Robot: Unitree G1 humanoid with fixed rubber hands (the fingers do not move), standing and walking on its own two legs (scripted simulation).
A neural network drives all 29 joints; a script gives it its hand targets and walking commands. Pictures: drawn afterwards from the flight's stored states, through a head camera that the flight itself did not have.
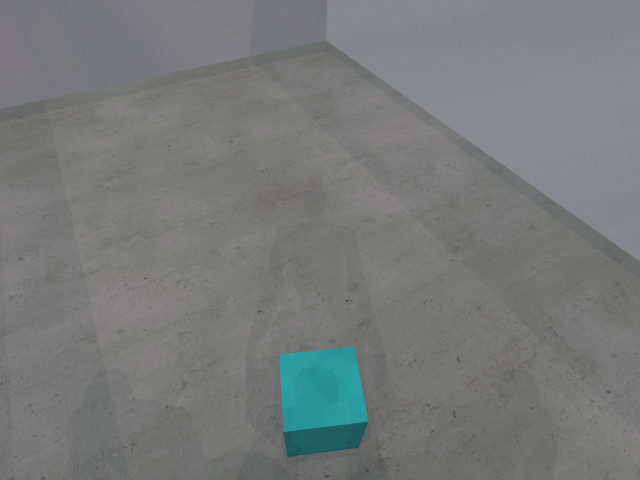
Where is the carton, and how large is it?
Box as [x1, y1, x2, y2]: [279, 347, 368, 456]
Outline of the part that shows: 353,347 279,354 283,431 287,456 358,447 368,421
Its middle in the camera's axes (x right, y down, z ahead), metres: +0.00 +0.46 +1.10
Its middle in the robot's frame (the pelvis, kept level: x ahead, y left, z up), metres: +0.46 -0.02 -0.66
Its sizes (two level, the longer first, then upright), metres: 0.210 0.200 0.250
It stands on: the floor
